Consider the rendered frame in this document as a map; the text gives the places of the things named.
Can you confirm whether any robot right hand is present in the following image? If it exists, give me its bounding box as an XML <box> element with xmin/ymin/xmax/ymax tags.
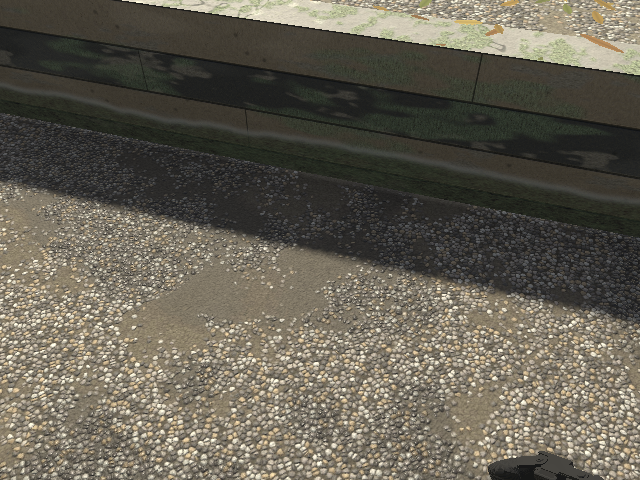
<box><xmin>488</xmin><ymin>451</ymin><xmax>604</xmax><ymax>480</ymax></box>

